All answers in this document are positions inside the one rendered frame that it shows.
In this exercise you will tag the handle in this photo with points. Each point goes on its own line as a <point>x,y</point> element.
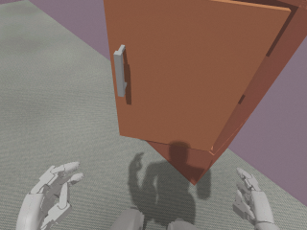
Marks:
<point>119,71</point>

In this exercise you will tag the robot thigh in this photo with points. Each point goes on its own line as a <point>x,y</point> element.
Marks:
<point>130,219</point>
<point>181,225</point>

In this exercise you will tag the left robot thigh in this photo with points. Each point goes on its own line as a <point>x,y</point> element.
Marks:
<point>130,219</point>

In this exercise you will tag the right robot thigh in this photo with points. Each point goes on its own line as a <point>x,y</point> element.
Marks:
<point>181,225</point>

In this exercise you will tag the cupboard door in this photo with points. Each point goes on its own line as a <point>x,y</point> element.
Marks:
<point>187,63</point>

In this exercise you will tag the left robot hand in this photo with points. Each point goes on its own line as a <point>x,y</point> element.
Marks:
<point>37,204</point>

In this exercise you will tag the right robot hand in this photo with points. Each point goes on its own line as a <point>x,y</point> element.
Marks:
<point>257,208</point>

